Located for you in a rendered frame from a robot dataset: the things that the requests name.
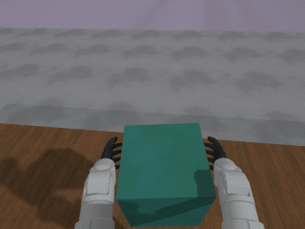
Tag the robot right forearm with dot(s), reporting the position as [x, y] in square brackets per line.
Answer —
[235, 196]

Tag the right robot hand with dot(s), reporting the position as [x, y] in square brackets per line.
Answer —
[217, 152]

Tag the carton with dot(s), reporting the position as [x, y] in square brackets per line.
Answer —
[164, 175]

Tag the robot left forearm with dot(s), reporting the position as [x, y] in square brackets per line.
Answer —
[98, 197]

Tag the left robot hand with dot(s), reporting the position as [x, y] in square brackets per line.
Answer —
[109, 153]

